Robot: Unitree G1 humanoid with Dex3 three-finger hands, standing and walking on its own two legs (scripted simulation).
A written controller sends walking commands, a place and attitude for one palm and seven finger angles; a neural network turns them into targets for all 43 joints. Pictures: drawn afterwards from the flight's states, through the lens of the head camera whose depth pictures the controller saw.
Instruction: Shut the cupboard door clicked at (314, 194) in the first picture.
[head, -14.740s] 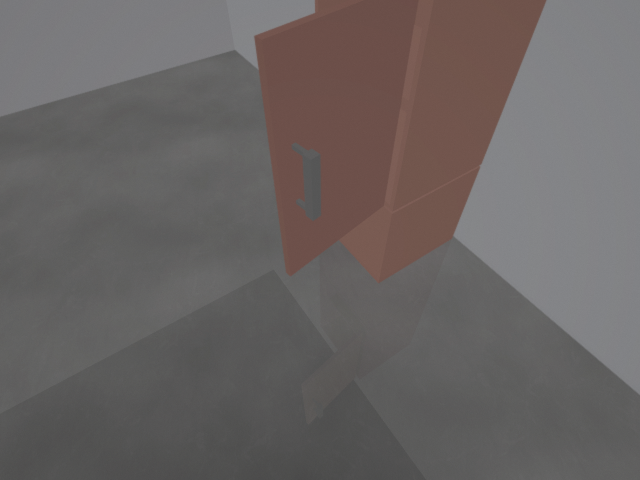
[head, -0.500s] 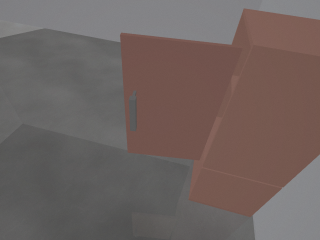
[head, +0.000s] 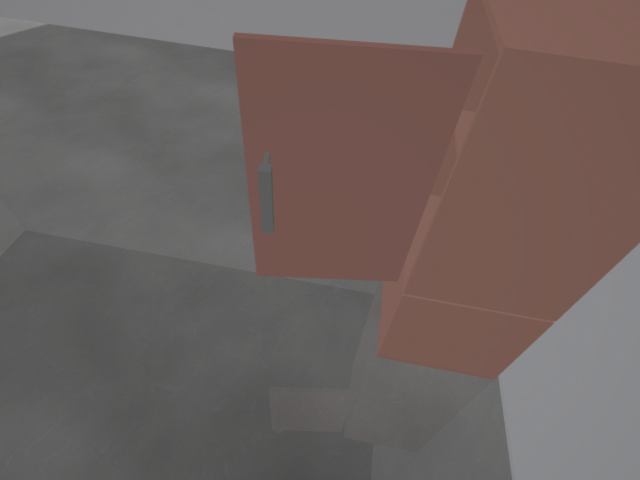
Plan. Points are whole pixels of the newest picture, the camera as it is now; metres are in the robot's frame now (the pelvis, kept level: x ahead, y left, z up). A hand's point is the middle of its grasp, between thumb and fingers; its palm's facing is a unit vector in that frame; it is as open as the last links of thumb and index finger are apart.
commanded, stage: come to a stop and stand still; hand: left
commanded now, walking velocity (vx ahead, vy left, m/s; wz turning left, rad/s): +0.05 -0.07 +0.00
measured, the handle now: (267, 193) +0.62 +0.12 -0.04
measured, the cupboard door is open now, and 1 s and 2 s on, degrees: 100 100 100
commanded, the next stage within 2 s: look again from close up in 0.02 s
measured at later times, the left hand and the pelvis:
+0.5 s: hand out of the picture +0.04 +0.15 -0.19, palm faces +0.03 -0.99 -0.17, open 7.3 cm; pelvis +0.05 -0.01 -0.01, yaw -1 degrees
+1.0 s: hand out of the picture +0.04 +0.13 -0.19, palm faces +0.03 -0.99 -0.16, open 7.4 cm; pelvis +0.07 -0.03 -0.01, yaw -1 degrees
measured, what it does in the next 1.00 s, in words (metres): steps on the spot: right foot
